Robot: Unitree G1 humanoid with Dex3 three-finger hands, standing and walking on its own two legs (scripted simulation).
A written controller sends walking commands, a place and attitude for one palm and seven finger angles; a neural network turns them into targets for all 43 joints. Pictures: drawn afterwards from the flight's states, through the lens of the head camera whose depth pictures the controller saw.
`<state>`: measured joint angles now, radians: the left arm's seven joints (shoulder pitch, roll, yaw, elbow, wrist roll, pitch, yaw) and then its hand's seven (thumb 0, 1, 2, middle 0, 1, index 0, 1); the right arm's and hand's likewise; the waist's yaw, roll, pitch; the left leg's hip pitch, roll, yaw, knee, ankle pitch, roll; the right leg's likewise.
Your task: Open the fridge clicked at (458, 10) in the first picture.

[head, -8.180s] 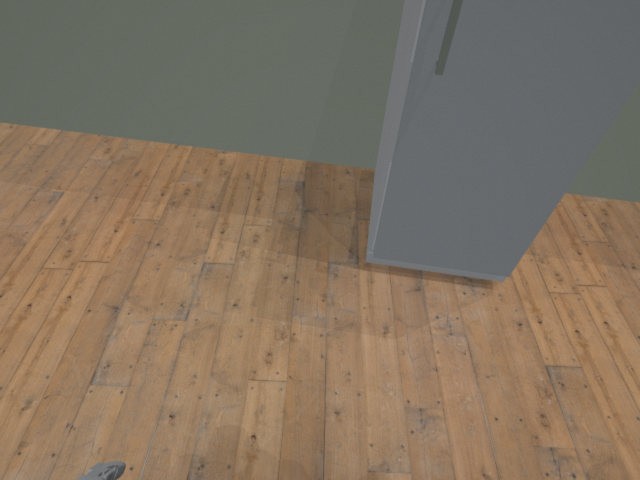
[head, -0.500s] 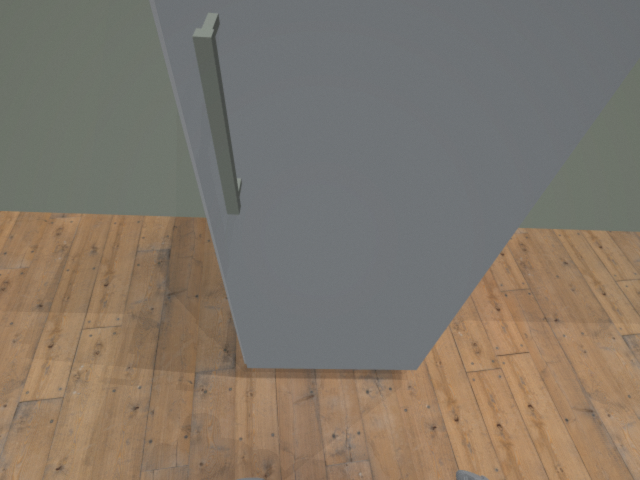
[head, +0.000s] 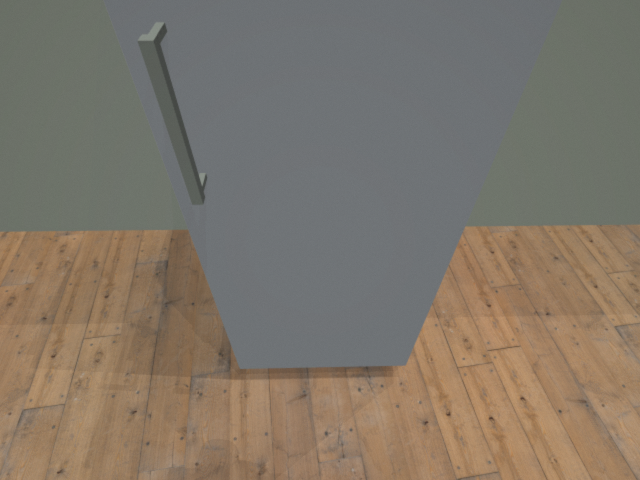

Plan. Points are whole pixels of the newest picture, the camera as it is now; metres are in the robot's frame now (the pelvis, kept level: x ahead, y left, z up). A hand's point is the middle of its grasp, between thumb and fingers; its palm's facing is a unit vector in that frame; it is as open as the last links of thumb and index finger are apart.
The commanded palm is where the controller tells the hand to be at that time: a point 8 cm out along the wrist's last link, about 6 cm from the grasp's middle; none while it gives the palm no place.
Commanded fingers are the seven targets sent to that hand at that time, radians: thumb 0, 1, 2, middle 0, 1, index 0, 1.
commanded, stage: come to a stop and stand still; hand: left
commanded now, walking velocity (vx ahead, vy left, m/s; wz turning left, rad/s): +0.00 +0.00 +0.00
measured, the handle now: (181, 125) +0.50 +0.21 +0.19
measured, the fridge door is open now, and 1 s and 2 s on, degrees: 0 0 0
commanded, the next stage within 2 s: look again from close up in 0.78 s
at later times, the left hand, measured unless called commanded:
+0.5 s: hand out of the picture +0.02 +0.22 -0.18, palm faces +0.02 -0.98 -0.21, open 7.4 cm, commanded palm none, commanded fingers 0.00 0.90 0.90 -0.20 -0.30 -0.20 -0.30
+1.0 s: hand out of the picture +0.04 +0.24 -0.18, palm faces -0.02 -0.98 -0.22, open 7.4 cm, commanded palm none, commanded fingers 0.00 0.90 0.90 -0.20 -0.30 -0.20 -0.30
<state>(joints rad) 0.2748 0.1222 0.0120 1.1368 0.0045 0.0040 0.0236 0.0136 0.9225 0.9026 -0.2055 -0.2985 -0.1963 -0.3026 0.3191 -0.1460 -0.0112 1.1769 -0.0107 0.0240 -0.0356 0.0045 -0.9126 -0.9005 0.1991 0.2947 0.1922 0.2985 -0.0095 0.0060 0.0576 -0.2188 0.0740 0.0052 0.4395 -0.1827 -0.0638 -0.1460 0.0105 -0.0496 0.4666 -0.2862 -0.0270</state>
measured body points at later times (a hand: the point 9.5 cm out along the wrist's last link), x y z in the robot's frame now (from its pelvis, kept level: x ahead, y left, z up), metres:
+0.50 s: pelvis +0.00 +0.04 -0.01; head +0.00 +0.04 +0.44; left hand +0.02 +0.27 -0.16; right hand +0.01 -0.18 -0.17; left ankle +0.03 +0.16 -0.74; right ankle -0.02 -0.10 -0.74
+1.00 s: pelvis +0.02 +0.05 +0.00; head +0.03 +0.06 +0.45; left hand +0.04 +0.29 -0.16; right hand +0.06 -0.19 -0.15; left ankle +0.03 +0.16 -0.74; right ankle -0.02 -0.10 -0.74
